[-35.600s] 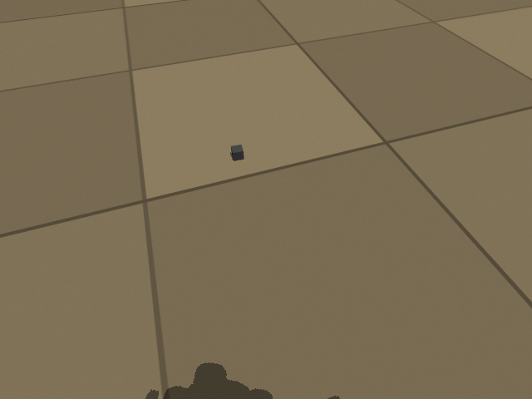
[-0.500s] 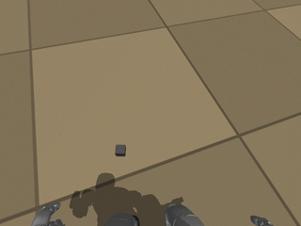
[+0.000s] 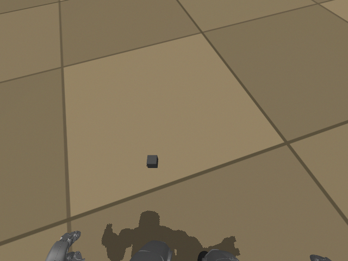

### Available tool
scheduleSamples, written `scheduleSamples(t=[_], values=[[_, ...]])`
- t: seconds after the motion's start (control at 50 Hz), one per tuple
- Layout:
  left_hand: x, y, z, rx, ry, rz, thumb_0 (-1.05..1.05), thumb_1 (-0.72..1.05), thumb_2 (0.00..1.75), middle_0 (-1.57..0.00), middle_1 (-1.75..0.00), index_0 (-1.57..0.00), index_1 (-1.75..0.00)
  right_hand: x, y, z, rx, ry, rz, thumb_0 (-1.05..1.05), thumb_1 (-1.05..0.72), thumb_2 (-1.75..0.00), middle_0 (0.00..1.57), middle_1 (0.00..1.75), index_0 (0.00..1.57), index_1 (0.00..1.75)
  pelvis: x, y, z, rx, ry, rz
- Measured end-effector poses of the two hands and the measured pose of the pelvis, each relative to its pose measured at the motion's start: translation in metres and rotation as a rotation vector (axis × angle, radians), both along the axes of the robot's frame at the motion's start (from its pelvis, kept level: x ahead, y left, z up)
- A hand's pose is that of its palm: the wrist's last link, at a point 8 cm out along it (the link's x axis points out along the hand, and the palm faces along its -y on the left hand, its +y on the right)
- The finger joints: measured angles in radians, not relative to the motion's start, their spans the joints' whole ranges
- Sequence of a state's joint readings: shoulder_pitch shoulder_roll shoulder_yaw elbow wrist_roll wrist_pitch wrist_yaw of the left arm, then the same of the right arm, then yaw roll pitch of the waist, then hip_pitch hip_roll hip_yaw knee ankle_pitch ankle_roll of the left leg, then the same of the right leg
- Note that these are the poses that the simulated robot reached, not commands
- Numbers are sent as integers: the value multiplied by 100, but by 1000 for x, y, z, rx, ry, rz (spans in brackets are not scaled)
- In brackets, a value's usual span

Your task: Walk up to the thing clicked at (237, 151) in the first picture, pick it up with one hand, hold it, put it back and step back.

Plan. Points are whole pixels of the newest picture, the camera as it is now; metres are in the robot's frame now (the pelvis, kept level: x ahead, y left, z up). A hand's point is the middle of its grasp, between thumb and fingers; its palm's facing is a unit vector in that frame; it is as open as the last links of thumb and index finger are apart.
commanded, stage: step back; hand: left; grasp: from above
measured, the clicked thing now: (152, 161) +0.67 +0.23 -0.74
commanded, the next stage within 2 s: none
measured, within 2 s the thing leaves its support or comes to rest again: neither
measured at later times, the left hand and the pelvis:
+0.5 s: hand out of the picture -0.10 +0.29 -0.16, palm faces +0.03 -0.92 -0.39, open 7.3 cm; pelvis -0.17 +0.00 +0.00, yaw +0 degrees
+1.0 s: hand out of the picture -0.22 +0.23 -0.14, palm faces +0.07 -0.91 -0.42, open 7.3 cm; pelvis -0.35 -0.05 -0.02, yaw +6 degrees
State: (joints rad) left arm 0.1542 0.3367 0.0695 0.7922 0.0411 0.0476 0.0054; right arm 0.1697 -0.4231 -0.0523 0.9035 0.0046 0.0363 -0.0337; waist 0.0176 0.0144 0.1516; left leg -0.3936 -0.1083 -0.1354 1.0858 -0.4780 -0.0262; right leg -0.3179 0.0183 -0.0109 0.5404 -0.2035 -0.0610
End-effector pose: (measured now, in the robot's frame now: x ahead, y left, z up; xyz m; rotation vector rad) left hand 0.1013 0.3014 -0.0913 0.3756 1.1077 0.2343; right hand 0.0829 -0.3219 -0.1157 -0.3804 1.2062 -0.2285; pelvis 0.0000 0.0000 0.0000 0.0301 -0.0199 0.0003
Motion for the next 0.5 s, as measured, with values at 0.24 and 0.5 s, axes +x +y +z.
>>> scheduleSamples(t=[0.24, 0.5], values=[[-76, 16, -36, -72, -52, 18, 0, 91, 90, -21, -30, -21, -30, -93, 27, 4, -36, 27, 50, 1, -90, -90, 20, 30, 21, 30, -90, 17, -17, -13, -45, 59], [-214, 34, -33, -16, 110, 78, 0, 91, 90, -21, -30, -21, -30, -131, 27, 29, -40, -112, 83, 1, -90, -90, 21, 30, 21, 30, -172, 4, -4, -54, -12, -3]])
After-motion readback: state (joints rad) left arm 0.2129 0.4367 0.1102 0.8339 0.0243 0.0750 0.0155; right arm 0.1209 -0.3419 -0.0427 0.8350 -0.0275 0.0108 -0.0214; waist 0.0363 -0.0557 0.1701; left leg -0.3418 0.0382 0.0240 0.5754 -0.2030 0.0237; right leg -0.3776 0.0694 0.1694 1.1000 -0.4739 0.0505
